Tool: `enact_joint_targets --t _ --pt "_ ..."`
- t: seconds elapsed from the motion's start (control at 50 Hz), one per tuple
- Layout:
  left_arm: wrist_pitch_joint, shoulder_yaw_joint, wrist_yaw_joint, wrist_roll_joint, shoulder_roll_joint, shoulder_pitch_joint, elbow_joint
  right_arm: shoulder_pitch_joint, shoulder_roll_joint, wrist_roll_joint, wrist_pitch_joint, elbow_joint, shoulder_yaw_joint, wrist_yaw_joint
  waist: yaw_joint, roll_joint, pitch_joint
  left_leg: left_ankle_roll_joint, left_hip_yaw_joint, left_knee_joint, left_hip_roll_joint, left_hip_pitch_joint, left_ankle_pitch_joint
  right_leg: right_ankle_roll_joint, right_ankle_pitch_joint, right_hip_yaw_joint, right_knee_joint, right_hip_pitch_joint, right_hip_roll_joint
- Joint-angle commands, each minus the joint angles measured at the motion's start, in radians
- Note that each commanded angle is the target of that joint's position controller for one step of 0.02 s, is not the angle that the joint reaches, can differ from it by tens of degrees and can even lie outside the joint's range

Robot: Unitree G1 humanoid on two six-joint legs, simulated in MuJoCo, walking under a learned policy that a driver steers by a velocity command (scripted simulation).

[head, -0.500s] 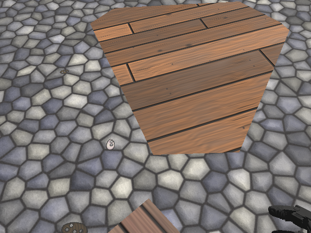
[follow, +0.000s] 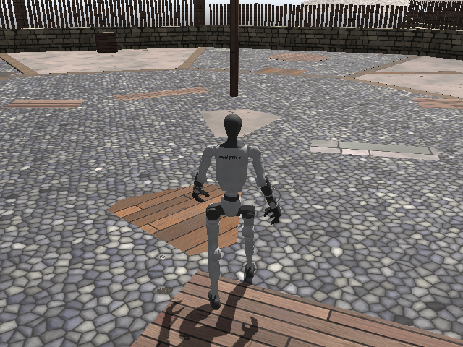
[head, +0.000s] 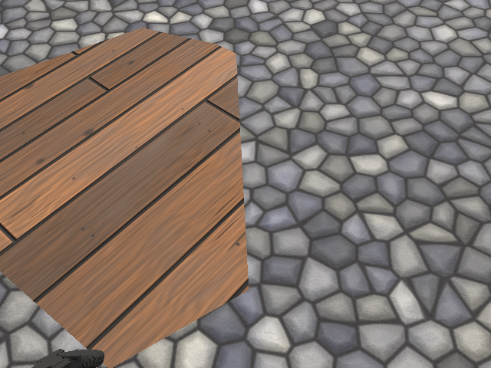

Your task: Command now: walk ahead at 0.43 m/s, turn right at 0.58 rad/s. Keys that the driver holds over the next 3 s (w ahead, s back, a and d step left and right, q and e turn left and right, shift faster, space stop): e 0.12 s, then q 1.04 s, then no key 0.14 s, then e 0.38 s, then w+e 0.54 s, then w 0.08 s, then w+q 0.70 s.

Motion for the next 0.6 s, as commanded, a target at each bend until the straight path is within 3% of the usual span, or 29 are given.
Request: enact_joint_targets --t 0.02,0.04,0.06,0.08,0.1,0.12,0.14,0.16,0.18,0.2,0.22,0.26,0.32,0.38,0.46,0.52,0.56,0.58,0.6 --pt "-0.012 0.019 -0.016 0.009 0.067 -0.068 -0.105 -0.062 -0.19 0.014 0.005 -0.061 -0.043 -0.01 0.052 0.108 0.02 0.128 -0.049 0.041 0.27 -0.012 0.721 -0.04 -0.061 -0.064 -0.068 0.07 0.048" --pt "-0.011 0.032 -0.018 0.016 0.09 -0.024 -0.101 -0.063 -0.207 0.018 0.013 -0.063 -0.047 -0.017 0.081 0.132 -0.022 0.112 -0.032 0.139 0.263 0.001 0.911 -0.058 -0.103 -0.097 -0.075 0.148 0.09" --pt "-0.01 0.053 -0.016 0.018 0.126 0.092 -0.074 -0.071 -0.212 0.023 0.021 -0.068 -0.048 -0.023 0.146 0.131 -0.087 0.089 -0.012 0.298 0.241 -0.021 1.006 -0.084 -0.082 -0.116 -0.117 0.296 0.134" --pt "-0.006 0.083 -0.002 0.018 0.179 0.236 -0.039 -0.069 -0.191 0.023 0.02 -0.076 -0.039 -0.027 0.223 0.1 -0.164 0.045 0.009 0.514 0.198 -0.139 0.915 -0.122 0.047 -0.09 -0.181 0.534 0.153" --pt "0.008 0.099 0.025 0.013 0.269 0.3 -0.029 -0.011 -0.095 -0.033 0.013 -0.103 -0.007 -0.02 0.192 -0.128 -0.262 -0.015 0.009 0.857 0.11 -0.435 0.163 -0.198 0.431 0.193 -0.133 0.838 -0.063" --pt "-0.001 0.096 0.022 0.028 0.332 0.237 -0.09 0.085 -0.063 -0.038 -0.004 -0.138 0.022 -0.003 0.12 -0.256 -0.483 -0.057 -0.162 1.193 -0.055 -0.713 -0.414 -0.442 0.471 0.715 -0.206 1.074 -0.325" --pt "0.0 0.072 0.016 0.029 0.226 0.229 -0.105 -0.005 -0.171 -0.007 -0.01 -0.112 -0.003 0.006 0.204 -0.04 -0.516 -0.038 -0.295 1.212 0.025 -0.725 -0.331 -0.384 0.432 0.595 -0.245 1.01 -0.287" --pt "-0.006 0.05 0.015 0.026 0.168 0.179 -0.091 -0.07 -0.162 0.018 -0.006 -0.129 0.002 0.006 0.183 -0.022 -0.373 -0.023 -0.263 1.151 0.068 -0.753 -0.254 -0.335 0.451 0.432 -0.246 0.885 -0.246" --pt "-0.011 0.036 0.016 0.015 0.125 0.138 -0.075 -0.076 -0.135 0.009 0.003 -0.111 0.008 -0.006 0.145 0.054 -0.265 -0.029 -0.245 1.06 0.111 -0.738 -0.196 -0.286 0.446 0.335 -0.264 0.741 -0.191" --pt "-0.013 0.024 0.018 0.017 0.093 0.098 -0.067 -0.07 -0.133 -0.001 0.016 -0.1 0.007 -0.015 0.116 0.034 -0.219 -0.034 -0.248 0.988 0.136 -0.679 -0.164 -0.266 0.439 0.281 -0.292 0.624 -0.168" --pt "-0.017 0.018 0.018 0.034 0.089 0.074 -0.06 -0.043 -0.129 0.001 0.034 -0.085 0.007 -0.016 0.084 0.002 -0.199 -0.039 -0.247 0.965 0.143 -0.573 -0.135 -0.258 0.47 0.229 -0.325 0.505 -0.15" --pt "-0.034 0.015 0.017 0.052 0.082 0.034 -0.03 0.016 -0.093 0.0 0.058 -0.054 0.012 -0.025 0.047 -0.018 -0.193 -0.06 -0.235 0.886 0.131 -0.456 -0.074 -0.264 0.512 0.133 -0.37 0.381 -0.129" --pt "-0.042 0.013 0.03 0.057 0.075 -0.003 0.012 -0.016 -0.061 -0.009 0.069 -0.049 0.021 -0.032 0.048 -0.033 -0.17 -0.068 -0.243 0.686 0.131 -0.412 0.046 -0.234 0.441 0.035 -0.399 0.356 -0.104" --pt "-0.027 0.024 0.045 0.06 0.108 0.007 0.047 -0.101 -0.085 -0.001 0.078 -0.073 0.015 -0.029 0.09 -0.043 -0.133 -0.062 -0.231 0.587 0.123 -0.432 0.116 -0.227 0.236 0.033 -0.439 0.395 -0.124" --pt "0.009 0.036 0.062 0.04 0.129 0.036 0.08 -0.17 -0.104 0.002 0.095 -0.119 0.001 -0.023 0.122 -0.038 -0.074 -0.045 -0.221 0.57 0.119 -0.535 -0.004 -0.242 0.06 0.084 -0.438 0.495 -0.192" --pt "0.03 0.041 0.07 0.028 0.131 0.037 0.088 -0.177 -0.087 0.001 0.101 -0.138 -0.001 -0.009 0.123 -0.043 -0.077 -0.031 -0.19 0.525 0.101 -0.541 -0.076 -0.235 0.147 0.086 -0.381 0.572 -0.22" --pt "0.043 0.047 0.077 0.016 0.141 0.025 0.089 -0.154 -0.074 0.005 0.097 -0.137 -0.002 0.005 0.104 -0.046 -0.097 -0.011 -0.149 0.415 0.069 -0.483 -0.034 -0.206 0.25 0.056 -0.311 0.607 -0.213" --pt "0.048 0.049 0.082 0.006 0.144 0.017 0.091 -0.128 -0.071 0.006 0.094 -0.129 -0.004 0.012 0.084 -0.047 -0.108 0.007 -0.126 0.311 0.047 -0.421 0.051 -0.176 0.27 0.027 -0.261 0.603 -0.194" --pt "0.05 0.05 0.085 -0.002 0.137 0.049 0.106 -0.108 -0.093 0.002 0.09 -0.128 -0.012 0.014 0.072 -0.025 -0.115 0.037 -0.151 0.191 0.04 -0.342 0.215 -0.117 0.215 -0.012 -0.191 0.576 -0.154"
